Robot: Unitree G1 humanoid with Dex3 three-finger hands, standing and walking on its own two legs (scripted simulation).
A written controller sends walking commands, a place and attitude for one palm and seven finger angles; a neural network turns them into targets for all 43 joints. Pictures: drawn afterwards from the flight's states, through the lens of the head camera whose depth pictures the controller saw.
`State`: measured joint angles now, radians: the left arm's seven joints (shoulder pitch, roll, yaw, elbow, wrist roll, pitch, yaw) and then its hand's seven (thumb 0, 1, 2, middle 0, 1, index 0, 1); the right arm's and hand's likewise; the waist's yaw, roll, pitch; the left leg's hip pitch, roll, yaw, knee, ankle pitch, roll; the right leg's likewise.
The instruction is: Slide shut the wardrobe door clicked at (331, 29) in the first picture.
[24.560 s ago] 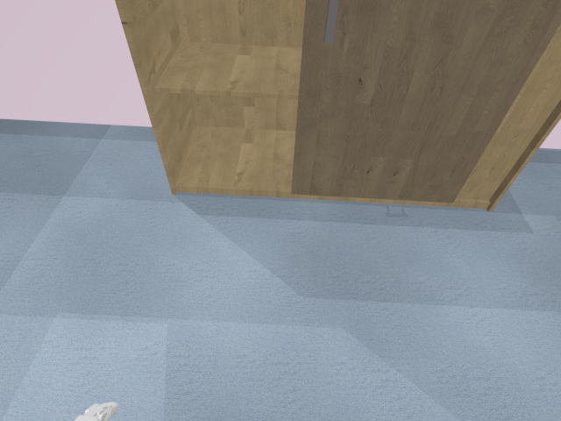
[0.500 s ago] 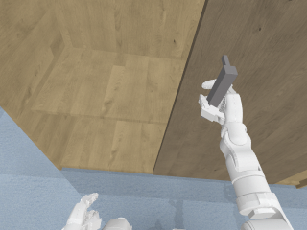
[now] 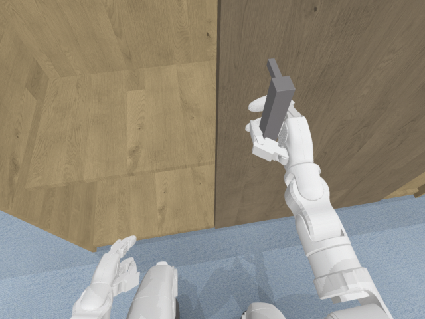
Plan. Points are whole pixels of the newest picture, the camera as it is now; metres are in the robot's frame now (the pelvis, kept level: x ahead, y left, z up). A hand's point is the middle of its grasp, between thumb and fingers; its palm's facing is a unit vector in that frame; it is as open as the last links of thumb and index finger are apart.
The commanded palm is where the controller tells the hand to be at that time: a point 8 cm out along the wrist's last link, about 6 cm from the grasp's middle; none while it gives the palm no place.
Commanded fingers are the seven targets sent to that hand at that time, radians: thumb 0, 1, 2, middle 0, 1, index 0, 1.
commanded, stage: step sideways, sliding the door along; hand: right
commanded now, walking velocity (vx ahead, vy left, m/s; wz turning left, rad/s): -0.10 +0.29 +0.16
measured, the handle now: (267, 111) +0.42 -0.11 +0.12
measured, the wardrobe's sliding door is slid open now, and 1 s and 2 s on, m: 0.55 0.33 0.01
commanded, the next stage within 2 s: none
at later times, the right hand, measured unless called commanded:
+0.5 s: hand (209, 147) +0.37 -0.01 +0.10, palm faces +0.18 +0.98 -0.01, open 5.8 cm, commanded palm +0.34 +0.01 +0.10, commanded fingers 0.00 -0.90 -0.90 0.45 1.40 0.45 1.40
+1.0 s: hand (125, 161) +0.35 +0.13 +0.10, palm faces +0.16 +0.98 -0.06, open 6.1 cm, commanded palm +0.32 +0.14 +0.10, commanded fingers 0.00 -0.90 -0.90 0.45 1.40 0.45 1.40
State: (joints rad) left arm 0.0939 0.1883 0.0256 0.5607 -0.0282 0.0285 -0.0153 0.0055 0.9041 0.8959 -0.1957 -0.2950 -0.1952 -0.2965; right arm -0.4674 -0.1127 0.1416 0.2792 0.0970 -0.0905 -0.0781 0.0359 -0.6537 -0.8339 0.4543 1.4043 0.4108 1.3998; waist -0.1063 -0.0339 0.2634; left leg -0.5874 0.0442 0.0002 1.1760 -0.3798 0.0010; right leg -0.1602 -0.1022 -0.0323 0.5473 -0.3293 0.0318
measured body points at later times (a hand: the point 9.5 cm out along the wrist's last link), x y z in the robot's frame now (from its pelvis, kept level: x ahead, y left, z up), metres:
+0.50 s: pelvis +0.03 +0.13 -0.01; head +0.13 +0.12 +0.42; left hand +0.25 +0.37 -0.11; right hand +0.35 -0.06 +0.10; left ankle +0.12 +0.23 -0.72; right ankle +0.05 +0.00 -0.74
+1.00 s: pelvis +0.00 +0.25 -0.01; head +0.07 +0.27 +0.43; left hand +0.19 +0.48 -0.12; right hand +0.34 +0.08 +0.10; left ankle +0.02 +0.39 -0.74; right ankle +0.00 +0.13 -0.73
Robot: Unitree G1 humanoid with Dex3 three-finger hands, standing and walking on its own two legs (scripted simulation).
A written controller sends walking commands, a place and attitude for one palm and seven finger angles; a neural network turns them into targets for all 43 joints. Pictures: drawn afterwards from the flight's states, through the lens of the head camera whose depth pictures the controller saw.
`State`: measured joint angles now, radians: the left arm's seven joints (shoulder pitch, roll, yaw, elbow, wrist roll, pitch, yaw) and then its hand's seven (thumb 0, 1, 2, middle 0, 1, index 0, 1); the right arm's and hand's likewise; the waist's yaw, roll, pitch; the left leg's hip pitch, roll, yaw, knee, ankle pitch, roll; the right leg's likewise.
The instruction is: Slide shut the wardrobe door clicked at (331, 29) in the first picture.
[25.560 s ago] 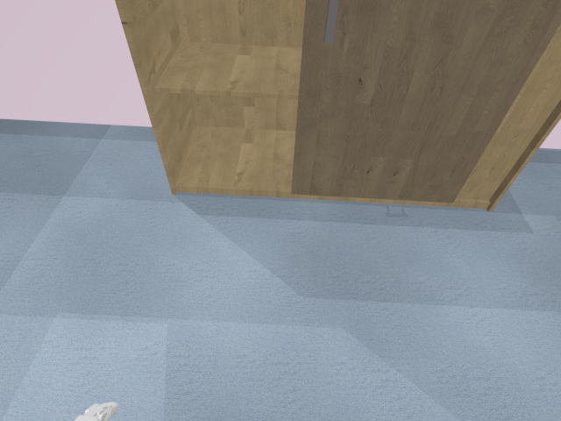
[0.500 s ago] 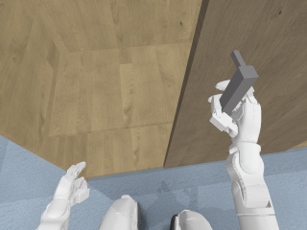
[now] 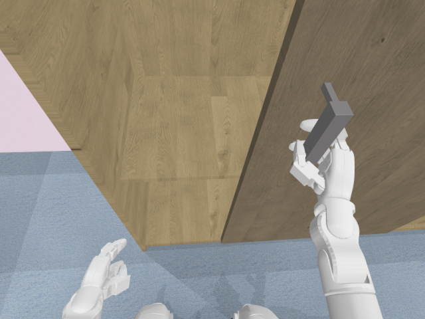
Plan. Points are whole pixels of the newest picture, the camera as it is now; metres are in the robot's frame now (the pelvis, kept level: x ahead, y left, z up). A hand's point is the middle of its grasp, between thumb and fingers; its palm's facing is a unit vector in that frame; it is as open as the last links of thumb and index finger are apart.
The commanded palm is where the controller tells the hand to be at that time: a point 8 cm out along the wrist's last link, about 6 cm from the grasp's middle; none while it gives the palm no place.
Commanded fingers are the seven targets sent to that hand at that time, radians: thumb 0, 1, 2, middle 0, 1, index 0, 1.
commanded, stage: step sideways, sliding the door along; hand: right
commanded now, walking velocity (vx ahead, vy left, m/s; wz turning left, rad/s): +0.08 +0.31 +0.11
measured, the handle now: (312, 132) +0.40 -0.16 +0.13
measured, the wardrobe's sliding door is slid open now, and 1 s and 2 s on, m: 0.33 0.01 0.00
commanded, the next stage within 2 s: stop walking and hold the door there in 1.28 s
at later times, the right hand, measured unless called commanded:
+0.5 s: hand (200, 168) +0.33 +0.03 +0.11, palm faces +0.14 +0.99 -0.07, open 6.2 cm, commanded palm +0.30 +0.05 +0.12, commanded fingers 0.00 -0.90 -0.90 0.45 1.40 0.45 1.40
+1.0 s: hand (98, 171) +0.32 +0.19 +0.10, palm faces +0.11 +0.99 -0.09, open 6.3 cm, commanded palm +0.28 +0.20 +0.11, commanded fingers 0.00 -0.90 -0.90 0.45 1.40 0.45 1.40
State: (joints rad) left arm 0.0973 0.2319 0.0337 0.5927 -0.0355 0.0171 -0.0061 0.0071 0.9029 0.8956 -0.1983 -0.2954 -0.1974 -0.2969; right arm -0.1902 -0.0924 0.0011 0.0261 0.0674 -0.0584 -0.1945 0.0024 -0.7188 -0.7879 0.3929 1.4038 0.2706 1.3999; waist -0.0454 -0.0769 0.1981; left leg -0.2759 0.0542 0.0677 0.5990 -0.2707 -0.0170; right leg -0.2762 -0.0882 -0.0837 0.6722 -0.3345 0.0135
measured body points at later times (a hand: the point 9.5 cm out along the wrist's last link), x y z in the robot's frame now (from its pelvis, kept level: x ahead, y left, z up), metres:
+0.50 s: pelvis -0.02 +0.14 +0.00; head +0.03 +0.17 +0.44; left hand +0.17 +0.35 -0.12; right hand +0.32 -0.02 +0.11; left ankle +0.00 +0.27 -0.73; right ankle -0.04 +0.01 -0.68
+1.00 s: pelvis -0.04 +0.30 -0.01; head +0.02 +0.33 +0.43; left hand +0.17 +0.49 -0.13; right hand +0.31 +0.14 +0.11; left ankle +0.00 +0.42 -0.73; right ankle -0.02 +0.08 -0.71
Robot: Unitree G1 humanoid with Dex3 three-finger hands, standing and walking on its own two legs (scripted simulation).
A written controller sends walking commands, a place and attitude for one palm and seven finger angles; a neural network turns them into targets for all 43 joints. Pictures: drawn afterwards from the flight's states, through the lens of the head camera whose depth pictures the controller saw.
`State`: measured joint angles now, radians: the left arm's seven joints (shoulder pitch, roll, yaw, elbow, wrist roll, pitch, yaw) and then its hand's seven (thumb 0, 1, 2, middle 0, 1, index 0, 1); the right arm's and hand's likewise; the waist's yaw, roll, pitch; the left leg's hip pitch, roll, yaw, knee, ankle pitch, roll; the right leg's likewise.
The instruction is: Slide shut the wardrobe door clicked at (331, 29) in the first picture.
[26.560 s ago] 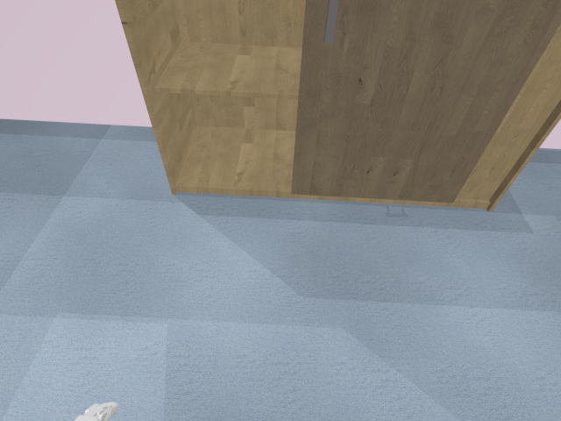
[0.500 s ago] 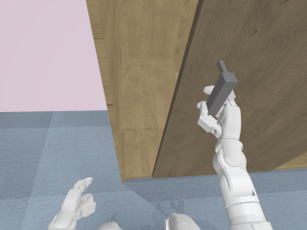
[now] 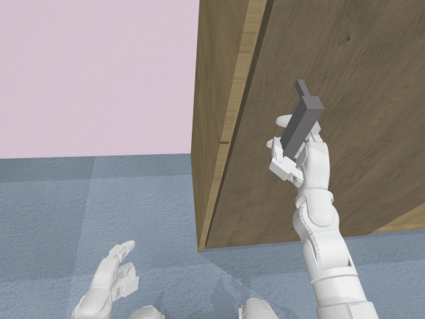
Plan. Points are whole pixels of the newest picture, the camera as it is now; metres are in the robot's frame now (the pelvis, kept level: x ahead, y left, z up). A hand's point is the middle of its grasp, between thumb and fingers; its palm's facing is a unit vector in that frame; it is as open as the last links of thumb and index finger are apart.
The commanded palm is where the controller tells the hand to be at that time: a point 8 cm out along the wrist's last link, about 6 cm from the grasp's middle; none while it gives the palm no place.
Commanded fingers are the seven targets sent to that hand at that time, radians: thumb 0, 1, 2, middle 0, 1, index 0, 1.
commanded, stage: step sideways, sliding the door along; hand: right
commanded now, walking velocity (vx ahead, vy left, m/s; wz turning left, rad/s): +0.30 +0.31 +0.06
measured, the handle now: (288, 128) +0.40 -0.14 +0.14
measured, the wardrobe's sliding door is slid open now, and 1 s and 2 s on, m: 0.01 0.00 0.00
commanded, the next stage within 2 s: stop walking and hold the door there in 0.28 s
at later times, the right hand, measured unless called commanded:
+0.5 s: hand (271, 157) +0.36 -0.11 +0.11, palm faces +0.32 +0.92 -0.24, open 6.3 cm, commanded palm +0.32 -0.13 +0.11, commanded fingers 0.00 -0.90 -0.90 0.45 1.40 0.45 1.40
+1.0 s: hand (274, 157) +0.36 -0.12 +0.11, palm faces +0.35 +0.86 -0.36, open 6.0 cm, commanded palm +0.32 -0.16 +0.11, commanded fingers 0.00 -0.90 -0.90 0.45 1.40 0.45 1.40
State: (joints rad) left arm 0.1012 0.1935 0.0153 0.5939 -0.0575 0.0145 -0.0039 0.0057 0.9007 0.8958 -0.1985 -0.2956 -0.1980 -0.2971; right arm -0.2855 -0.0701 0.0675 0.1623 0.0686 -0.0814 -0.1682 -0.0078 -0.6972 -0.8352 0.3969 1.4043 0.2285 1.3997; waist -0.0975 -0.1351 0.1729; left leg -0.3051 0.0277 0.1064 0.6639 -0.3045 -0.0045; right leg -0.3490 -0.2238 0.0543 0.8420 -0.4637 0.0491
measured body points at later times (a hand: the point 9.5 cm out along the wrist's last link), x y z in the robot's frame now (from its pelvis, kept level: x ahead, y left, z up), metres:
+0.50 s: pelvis +0.03 +0.13 +0.02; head +0.09 +0.13 +0.46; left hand +0.21 +0.34 -0.08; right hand +0.33 -0.16 +0.13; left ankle +0.08 +0.30 -0.68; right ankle +0.01 -0.07 -0.71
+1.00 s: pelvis +0.06 +0.14 +0.02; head +0.09 +0.15 +0.47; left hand +0.17 +0.45 -0.07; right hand +0.34 -0.16 +0.13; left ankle +0.08 +0.30 -0.72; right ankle +0.07 +0.01 -0.72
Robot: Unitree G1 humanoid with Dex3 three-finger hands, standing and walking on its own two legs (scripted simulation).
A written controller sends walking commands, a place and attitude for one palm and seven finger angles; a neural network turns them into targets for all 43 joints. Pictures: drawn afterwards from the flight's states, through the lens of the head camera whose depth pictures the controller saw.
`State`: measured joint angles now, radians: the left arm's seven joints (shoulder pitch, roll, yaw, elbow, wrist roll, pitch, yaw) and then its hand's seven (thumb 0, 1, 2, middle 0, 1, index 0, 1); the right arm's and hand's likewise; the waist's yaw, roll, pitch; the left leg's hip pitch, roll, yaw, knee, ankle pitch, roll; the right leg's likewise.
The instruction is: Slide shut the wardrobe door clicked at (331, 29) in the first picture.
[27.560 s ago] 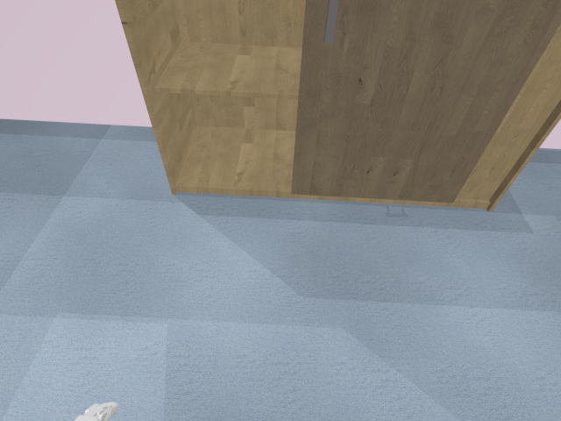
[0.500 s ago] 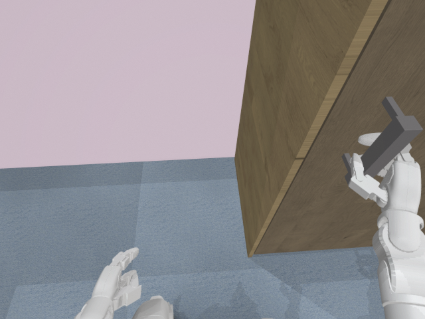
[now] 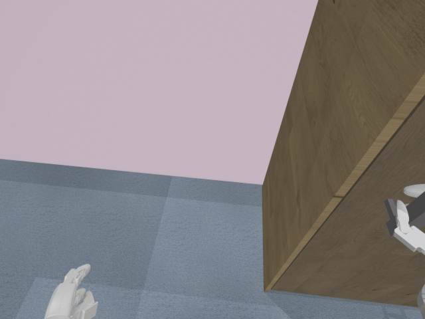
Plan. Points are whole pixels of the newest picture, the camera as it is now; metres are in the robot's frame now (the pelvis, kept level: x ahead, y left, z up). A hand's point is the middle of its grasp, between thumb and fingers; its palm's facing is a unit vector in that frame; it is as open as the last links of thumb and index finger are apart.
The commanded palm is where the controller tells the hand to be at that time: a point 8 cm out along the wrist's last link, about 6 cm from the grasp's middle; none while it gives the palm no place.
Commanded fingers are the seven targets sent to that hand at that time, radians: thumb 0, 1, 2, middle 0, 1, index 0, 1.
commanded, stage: stop walking and hold the door there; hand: right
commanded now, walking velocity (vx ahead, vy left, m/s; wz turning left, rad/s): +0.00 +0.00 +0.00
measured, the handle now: (420, 195) +0.31 -0.31 +0.12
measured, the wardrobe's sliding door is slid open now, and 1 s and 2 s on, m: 0.00 0.00 0.00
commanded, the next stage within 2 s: none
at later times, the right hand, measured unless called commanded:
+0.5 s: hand (404, 225) +0.27 -0.29 +0.09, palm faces +0.37 +0.89 -0.26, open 5.9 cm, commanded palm +0.23 -0.32 +0.09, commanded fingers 0.00 -0.90 -0.90 0.45 1.40 0.45 1.40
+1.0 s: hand (403, 225) +0.27 -0.29 +0.09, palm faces +0.42 +0.85 -0.30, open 5.7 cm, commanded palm +0.22 -0.32 +0.09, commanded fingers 0.00 -0.90 -0.90 0.45 1.40 0.45 1.40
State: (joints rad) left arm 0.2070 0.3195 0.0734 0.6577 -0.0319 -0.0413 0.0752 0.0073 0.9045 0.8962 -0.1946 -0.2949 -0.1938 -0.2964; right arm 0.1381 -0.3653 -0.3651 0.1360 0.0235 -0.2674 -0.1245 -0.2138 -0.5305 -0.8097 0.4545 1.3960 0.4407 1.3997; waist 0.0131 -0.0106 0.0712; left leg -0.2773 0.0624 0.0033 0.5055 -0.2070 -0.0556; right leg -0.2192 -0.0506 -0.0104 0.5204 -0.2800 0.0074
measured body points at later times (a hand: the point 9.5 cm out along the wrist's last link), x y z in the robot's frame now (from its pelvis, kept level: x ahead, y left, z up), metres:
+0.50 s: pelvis -0.01 -0.04 +0.01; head +0.01 -0.04 +0.45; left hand +0.13 +0.19 -0.10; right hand +0.25 -0.33 +0.10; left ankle +0.01 +0.12 -0.73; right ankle +0.00 -0.14 -0.73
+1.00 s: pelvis +0.01 -0.02 +0.01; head +0.01 +0.00 +0.46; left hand +0.16 +0.23 -0.09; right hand +0.24 -0.33 +0.11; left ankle +0.01 +0.12 -0.73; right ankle +0.00 -0.14 -0.73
